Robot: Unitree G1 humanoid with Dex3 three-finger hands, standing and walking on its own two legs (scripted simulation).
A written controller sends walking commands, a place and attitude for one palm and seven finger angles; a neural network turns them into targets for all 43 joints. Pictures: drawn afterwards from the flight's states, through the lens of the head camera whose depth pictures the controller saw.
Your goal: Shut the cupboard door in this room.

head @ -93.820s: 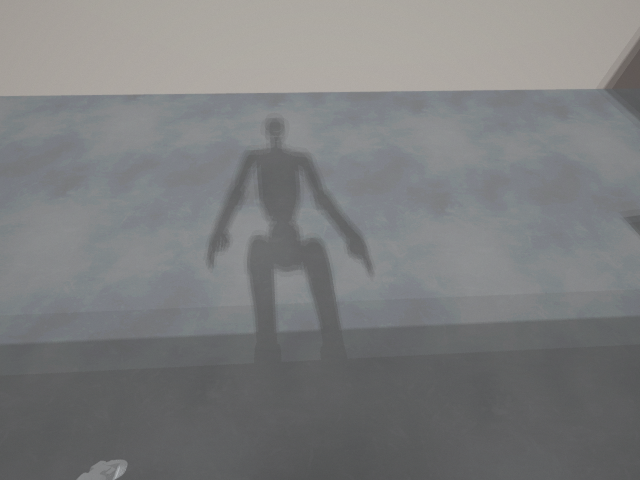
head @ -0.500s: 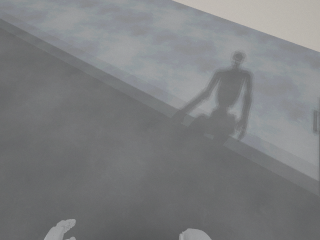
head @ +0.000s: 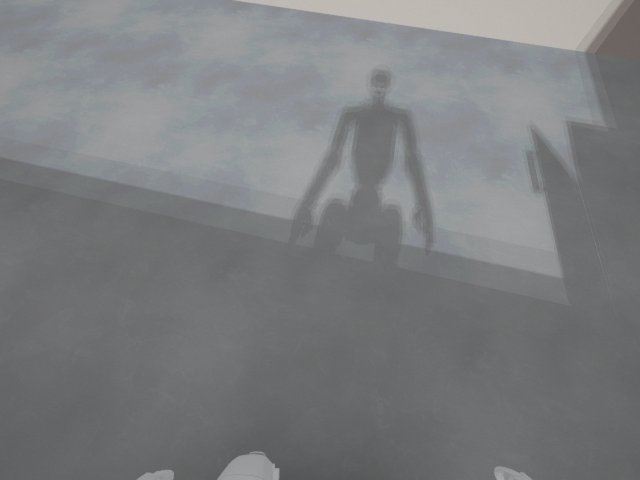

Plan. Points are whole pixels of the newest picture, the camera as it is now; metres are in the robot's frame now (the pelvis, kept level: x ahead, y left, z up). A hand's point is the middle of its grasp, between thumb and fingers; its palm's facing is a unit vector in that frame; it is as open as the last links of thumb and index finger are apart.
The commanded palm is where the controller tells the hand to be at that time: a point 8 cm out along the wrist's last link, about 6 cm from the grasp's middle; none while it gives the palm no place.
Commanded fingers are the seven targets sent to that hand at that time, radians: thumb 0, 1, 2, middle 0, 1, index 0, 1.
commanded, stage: turn to face it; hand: left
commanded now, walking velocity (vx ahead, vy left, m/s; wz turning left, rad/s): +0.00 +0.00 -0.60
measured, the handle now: out of the picture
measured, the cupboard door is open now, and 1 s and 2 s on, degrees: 25 25 25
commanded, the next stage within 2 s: none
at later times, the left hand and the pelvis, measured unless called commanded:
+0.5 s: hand (224, 427) +0.20 +0.15 -0.16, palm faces -0.31 -0.91 -0.28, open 7.4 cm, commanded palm none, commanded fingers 0.00 0.90 0.90 -0.20 -0.30 -0.20 -0.30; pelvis +0.02 -0.02 -0.01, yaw -19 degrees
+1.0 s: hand (261, 375) +0.28 +0.11 -0.17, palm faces -0.56 -0.80 -0.20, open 7.4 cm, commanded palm none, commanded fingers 0.00 0.90 0.90 -0.20 -0.30 -0.20 -0.30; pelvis +0.08 -0.01 +0.00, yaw -37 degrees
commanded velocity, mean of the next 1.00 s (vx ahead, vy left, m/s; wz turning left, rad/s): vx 0.00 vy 0.00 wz -0.60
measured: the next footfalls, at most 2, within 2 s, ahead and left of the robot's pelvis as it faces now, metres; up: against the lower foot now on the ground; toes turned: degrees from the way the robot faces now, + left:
left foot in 0.06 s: +0.07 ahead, +0.13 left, +0.00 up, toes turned +0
right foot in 0.44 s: +0.00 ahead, -0.13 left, +0.00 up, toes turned -22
